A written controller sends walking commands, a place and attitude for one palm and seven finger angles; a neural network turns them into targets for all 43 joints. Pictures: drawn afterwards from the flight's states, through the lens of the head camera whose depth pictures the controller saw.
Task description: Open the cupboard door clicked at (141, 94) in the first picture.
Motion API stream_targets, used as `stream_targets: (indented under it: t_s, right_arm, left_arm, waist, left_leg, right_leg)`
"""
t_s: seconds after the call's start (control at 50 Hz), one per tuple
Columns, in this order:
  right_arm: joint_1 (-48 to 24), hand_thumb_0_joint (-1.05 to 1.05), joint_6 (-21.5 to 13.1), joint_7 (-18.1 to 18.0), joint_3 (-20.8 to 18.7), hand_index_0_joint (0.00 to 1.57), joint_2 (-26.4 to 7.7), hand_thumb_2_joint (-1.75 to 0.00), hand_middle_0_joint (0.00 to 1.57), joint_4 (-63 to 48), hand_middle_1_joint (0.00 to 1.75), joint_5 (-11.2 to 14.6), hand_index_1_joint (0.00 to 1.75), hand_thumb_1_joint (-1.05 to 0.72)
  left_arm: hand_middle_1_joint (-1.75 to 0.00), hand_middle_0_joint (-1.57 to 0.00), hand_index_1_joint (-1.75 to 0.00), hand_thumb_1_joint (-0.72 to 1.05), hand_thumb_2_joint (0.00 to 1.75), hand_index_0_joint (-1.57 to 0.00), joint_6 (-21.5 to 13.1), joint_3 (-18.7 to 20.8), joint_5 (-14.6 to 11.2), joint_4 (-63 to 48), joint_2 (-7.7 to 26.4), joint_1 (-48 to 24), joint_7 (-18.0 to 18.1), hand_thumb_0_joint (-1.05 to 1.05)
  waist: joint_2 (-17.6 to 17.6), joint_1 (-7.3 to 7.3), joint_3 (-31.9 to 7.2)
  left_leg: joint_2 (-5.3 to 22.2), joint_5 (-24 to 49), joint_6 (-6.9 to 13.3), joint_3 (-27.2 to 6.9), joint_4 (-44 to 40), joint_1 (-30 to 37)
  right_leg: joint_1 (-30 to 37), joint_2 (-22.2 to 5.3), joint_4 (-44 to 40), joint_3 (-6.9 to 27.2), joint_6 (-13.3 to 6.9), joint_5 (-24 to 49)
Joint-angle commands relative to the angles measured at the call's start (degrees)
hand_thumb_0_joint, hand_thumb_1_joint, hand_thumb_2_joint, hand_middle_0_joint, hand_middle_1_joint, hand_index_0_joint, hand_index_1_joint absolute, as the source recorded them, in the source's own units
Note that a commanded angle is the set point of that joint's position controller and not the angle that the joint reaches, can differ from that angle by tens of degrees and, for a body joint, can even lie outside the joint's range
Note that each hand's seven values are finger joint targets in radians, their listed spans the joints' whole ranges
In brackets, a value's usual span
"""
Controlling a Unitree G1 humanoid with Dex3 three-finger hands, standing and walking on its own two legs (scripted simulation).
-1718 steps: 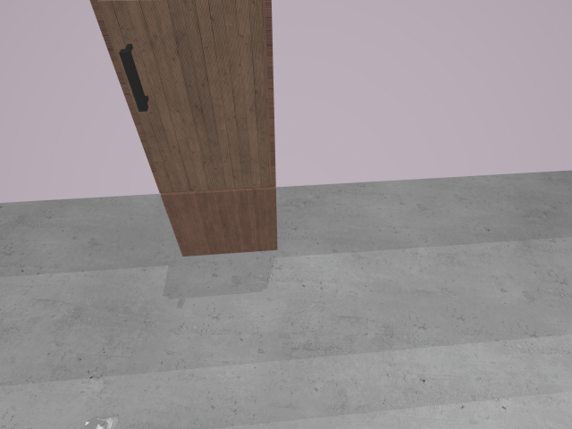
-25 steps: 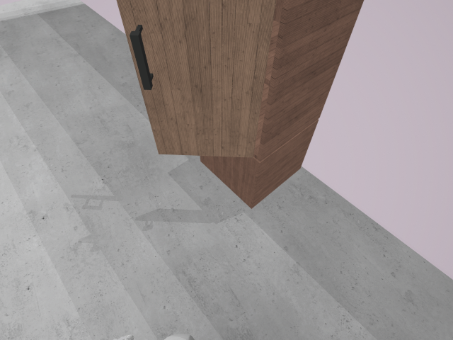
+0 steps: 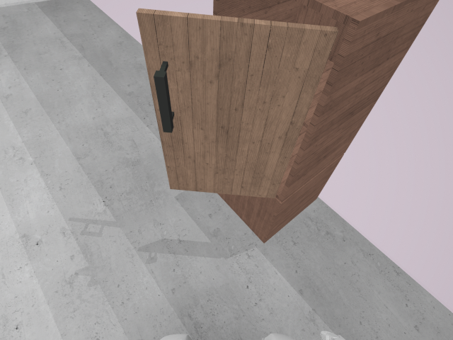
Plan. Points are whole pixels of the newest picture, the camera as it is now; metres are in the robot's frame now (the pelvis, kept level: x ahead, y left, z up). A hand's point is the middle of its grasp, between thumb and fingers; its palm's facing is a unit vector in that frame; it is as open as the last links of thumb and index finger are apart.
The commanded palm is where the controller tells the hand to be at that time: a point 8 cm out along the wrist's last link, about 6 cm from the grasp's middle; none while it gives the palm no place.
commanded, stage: come to a stop and stand still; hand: left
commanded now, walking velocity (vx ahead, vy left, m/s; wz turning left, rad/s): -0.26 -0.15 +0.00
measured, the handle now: (166, 98) +0.57 +0.20 +0.07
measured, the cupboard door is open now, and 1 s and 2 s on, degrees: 46 46 46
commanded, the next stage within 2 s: look again from close up in 0.98 s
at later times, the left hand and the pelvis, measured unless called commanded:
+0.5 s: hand out of the picture +0.06 +0.09 -0.16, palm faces -0.02 -0.97 -0.25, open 7.3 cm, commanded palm none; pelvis -0.01 -0.09 +0.00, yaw -1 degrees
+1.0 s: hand out of the picture -0.05 +0.05 -0.17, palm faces +0.04 -0.99 -0.14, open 7.4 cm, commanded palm none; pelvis -0.02 -0.11 +0.01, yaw -1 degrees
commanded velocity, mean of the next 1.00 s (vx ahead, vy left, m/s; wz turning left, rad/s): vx -0.02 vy -0.01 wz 0.00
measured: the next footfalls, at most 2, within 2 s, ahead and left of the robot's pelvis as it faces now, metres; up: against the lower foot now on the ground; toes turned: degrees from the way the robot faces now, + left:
right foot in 0.32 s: +0.00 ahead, -0.18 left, +0.00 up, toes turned -5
left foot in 0.60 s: +0.00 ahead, +0.02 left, +0.00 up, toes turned +1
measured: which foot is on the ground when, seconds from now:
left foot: down 0.00-0.32, up 0.34-0.58, down 0.60-1.00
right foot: up 0.00-0.30, down 0.32-1.00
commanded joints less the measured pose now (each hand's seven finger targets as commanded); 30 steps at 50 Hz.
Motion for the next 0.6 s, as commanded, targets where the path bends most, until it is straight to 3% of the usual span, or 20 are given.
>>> stream_targets:
  t_s: [0.0, 0.04, 0.1, 0.12, 0.2, 0.22, 0.24, 0.26, 0.28, 0.3, 0.32, 0.34, 0.36, 0.4, 0.42, 0.5, 0.54, 0.58]
  right_arm:
    - [7.1, 0.00, 2.0, -0.9, -3.0, 0.20, -11.9, -0.90, 0.20, -0.5, 0.30, -0.5, 0.30, -0.90]
    - [6.6, 0.00, 2.2, -1.0, -3.5, 0.20, -12.8, -0.90, 0.20, -1.2, 0.30, -0.9, 0.30, -0.90]
    - [6.1, 0.00, 2.4, -0.8, -3.9, 0.20, -12.8, -0.90, 0.20, -1.4, 0.30, -1.1, 0.30, -0.90]
    - [5.8, 0.00, 2.5, -0.7, -4.0, 0.20, -12.5, -0.90, 0.20, -1.7, 0.30, -1.2, 0.30, -0.90]
    - [7.3, 0.00, 2.9, 0.2, -4.5, 0.20, -13.6, -0.90, 0.20, -1.1, 0.30, -1.4, 0.30, -0.90]
    - [7.6, 0.00, 3.0, 0.4, -4.4, 0.20, -13.3, -0.90, 0.20, -1.3, 0.30, -1.3, 0.30, -0.90]
    - [7.5, 0.00, 3.1, 0.6, -4.6, 0.20, -14.0, -0.90, 0.20, -1.3, 0.30, -1.1, 0.30, -0.90]
    - [8.1, 0.00, 3.2, 0.8, -4.7, 0.20, -13.6, -0.90, 0.20, -1.2, 0.30, -0.7, 0.30, -0.90]
    - [9.2, 0.00, 3.3, 1.2, -4.5, 0.20, -11.1, -0.90, 0.20, -1.1, 0.30, -0.2, 0.30, -0.90]
    - [9.0, 0.00, 3.6, 1.6, -3.6, 0.20, -7.0, -0.90, 0.20, -2.6, 0.30, 0.1, 0.30, -0.90]
    - [6.1, 0.00, 4.4, 1.7, -3.1, 0.20, -7.0, -0.90, 0.20, -3.4, 0.30, -0.1, 0.30, -0.90]
    - [5.7, 0.00, 4.6, 1.9, -3.0, 0.20, -6.1, -0.90, 0.20, -3.2, 0.30, -0.2, 0.30, -0.90]
    - [6.6, 0.00, 4.9, 1.6, -2.9, 0.20, -6.2, -0.90, 0.20, -1.9, 0.30, -0.5, 0.30, -0.90]
    - [8.4, 0.00, 4.9, 1.4, -2.8, 0.20, -7.1, -0.90, 0.20, 0.4, 0.30, -0.3, 0.30, -0.90]
    - [8.9, 0.00, 4.8, 1.5, -2.6, 0.20, -6.5, -0.90, 0.20, 0.9, 0.30, 0.0, 0.30, -0.90]
    - [9.2, 0.00, 4.1, 1.3, -1.9, 0.20, -5.0, -0.90, 0.20, 2.7, 0.30, 0.0, 0.30, -0.90]
    - [11.9, 0.00, 3.5, 1.0, -1.5, 0.20, -4.5, -0.90, 0.20, 4.7, 0.30, -0.1, 0.30, -0.90]
    - [12.3, 0.00, 2.1, 0.6, -1.4, 0.20, -7.0, -0.90, 0.20, 5.5, 0.30, -0.5, 0.30, -0.90]
  left_arm:
    - [-0.30, -0.20, -0.30, 0.90, 0.90, -0.20, 2.2, 2.4, 0.9, -2.8, 4.6, 6.7, 0.4, 0.00]
    - [-0.30, -0.20, -0.30, 0.90, 0.90, -0.20, 2.5, 2.9, 0.9, -5.0, 4.8, 4.3, 0.2, 0.00]
    - [-0.30, -0.20, -0.30, 0.90, 0.90, -0.20, 2.6, 3.0, 0.9, -6.9, 4.5, 1.4, 0.0, 0.00]
    - [-0.30, -0.20, -0.30, 0.90, 0.90, -0.20, 2.4, 2.9, 1.0, -7.6, 4.6, 0.7, -0.1, 0.00]
    - [-0.30, -0.20, -0.30, 0.90, 0.90, -0.20, 1.6, 2.1, 0.7, -8.6, 4.3, -1.1, -0.2, 0.00]
    - [-0.30, -0.20, -0.30, 0.90, 0.90, -0.20, 1.1, 2.1, 0.8, -8.6, 4.7, -0.3, -0.2, 0.00]
    - [-0.30, -0.20, -0.30, 0.90, 0.90, -0.20, 0.8, 2.1, 0.6, -7.9, 5.0, 1.6, -0.2, 0.00]
    - [-0.30, -0.20, -0.30, 0.90, 0.90, -0.20, 0.4, 2.2, 0.7, -7.3, 6.2, 3.1, -0.1, 0.00]
    - [-0.30, -0.20, -0.30, 0.90, 0.90, -0.20, -0.3, 2.5, 1.1, -7.3, 9.2, 3.2, 0.1, 0.00]
    - [-0.30, -0.20, -0.30, 0.90, 0.90, -0.20, -0.8, 3.0, 1.5, -7.5, 13.6, 1.6, 0.4, 0.00]
    - [-0.30, -0.20, -0.30, 0.90, 0.90, -0.20, -1.1, 2.4, 1.2, -7.8, 13.3, 0.4, 0.5, 0.00]
    - [-0.30, -0.20, -0.30, 0.90, 0.90, -0.20, -1.1, 1.8, 1.4, -7.8, 12.7, -1.6, 0.5, 0.00]
    - [-0.30, -0.20, -0.30, 0.90, 0.90, -0.20, -1.4, 1.7, 1.2, -7.3, 11.5, -2.6, 0.7, 0.00]
    - [-0.30, -0.20, -0.30, 0.90, 0.90, -0.20, -1.9, 0.9, 0.6, -6.4, 9.8, -3.0, 0.9, 0.00]
    - [-0.30, -0.20, -0.30, 0.90, 0.90, -0.20, -1.9, 0.9, 0.5, -6.0, 9.6, -2.9, 1.0, 0.00]
    - [-0.30, -0.20, -0.30, 0.90, 0.90, -0.20, -2.1, 1.0, 0.4, -3.9, 9.2, -0.5, 1.0, 0.00]
    - [-0.30, -0.20, -0.30, 0.90, 0.90, -0.20, -2.0, 0.7, -0.1, -3.0, 8.8, -1.2, 1.0, 0.00]
    - [-0.30, -0.20, -0.30, 0.90, 0.90, -0.20, -2.1, 0.1, -0.9, -2.4, 6.3, 0.5, 0.5, 0.00]
  waist:
    - [7.9, -2.29, -8.7]
    - [7.2, -2.32, -8.8]
    - [11.5, -2.79, -9.0]
    - [11.8, -2.84, -7.9]
    - [15.4, -3.72, -10.2]
    - [13.7, -3.42, -9.9]
    - [12.7, -2.43, -11.5]
    - [9.6, -1.84, -11.9]
    - [1.8, -1.91, -11.5]
    - [-13.7, -2.83, -9.1]
    - [-11.4, -1.42, -7.8]
    - [-7.8, -2.64, -7.0]
    - [-12.8, -3.27, -7.5]
    - [-11.2, -3.76, -7.2]
    - [-9.9, -3.92, -7.0]
    - [-5.4, -2.79, -5.5]
    - [-2.0, -4.05, -4.9]
    - [4.9, -2.81, -7.0]
  left_leg:
    - [20.5, 33.7, 7.5, -12.3, -9.7, 4.3]
    - [21.0, 34.7, 7.8, -12.6, -8.7, 4.7]
    - [19.4, 31.7, 6.7, -11.2, -7.9, 6.2]
    - [19.0, 30.5, 6.5, -10.9, -7.6, 5.3]
    - [17.6, 24.1, 5.4, -12.4, -7.1, 7.1]
    - [17.3, 23.6, 5.0, -12.6, -5.7, 6.8]
    - [16.3, 20.3, 3.7, -12.1, -4.1, 5.6]
    - [13.8, 14.8, 1.6, -10.9, -1.9, 3.4]
    - [9.5, 5.3, -1.6, -8.2, 3.4, -0.1]
    - [2.3, -14.7, -5.1, -3.0, 9.3, -7.8]
    - [1.5, -21.7, -5.3, -6.5, 15.8, -5.6]
    - [1.2, -21.2, -5.1, -7.5, 19.2, -6.1]
    - [1.2, -20.7, -5.2, -7.7, 21.6, -7.5]
    - [1.2, -17.1, -6.1, -7.5, 23.5, -7.4]
    - [1.0, -16.2, -6.2, -6.9, 21.6, -6.0]
    - [0.3, -12.7, -6.1, -5.7, 7.1, -0.4]
    - [0.4, -3.2, -5.5, -6.5, -4.0, 6.9]
    - [6.7, 16.2, -2.9, -11.8, -5.6, 12.1]
  right_leg:
    - [-0.7, -0.1, 5.4, 1.8, 0.7, 1.2]
    - [-2.6, 0.3, 6.3, 2.8, 0.8, 1.1]
    - [-3.5, 1.0, 4.2, 2.5, 0.9, 1.6]
    - [-2.7, 1.0, 1.3, 1.6, 0.7, 0.5]
    - [2.9, 1.6, -12.1, -1.1, 0.0, 0.4]
    - [5.2, 2.0, -17.5, -1.7, -0.3, 1.7]
    - [9.7, 2.0, -24.3, -2.0, -0.4, 7.1]
    - [14.4, 2.0, -31.8, -2.4, -0.4, 14.1]
    - [17.1, -3.3, -38.1, 3.4, -1.5, 21.2]
    - [16.8, -14.0, -39.5, 14.6, -5.8, 31.2]
    - [10.2, -18.1, -40.0, 14.1, -10.5, 36.7]
    - [10.1, -16.0, -38.2, 9.9, -11.4, 41.7]
    - [12.7, -13.2, -36.0, 9.6, -10.8, 48.2]
    - [16.5, -10.9, -34.5, 6.3, -10.1, 55.4]
    - [16.3, -10.2, -34.8, 5.0, -9.6, 54.7]
    - [17.0, -9.5, -34.6, 6.9, -10.1, 46.5]
    - [14.0, -8.2, -33.5, 7.1, -8.1, 38.9]
    - [12.1, -3.8, -32.6, 4.9, -4.1, 32.4]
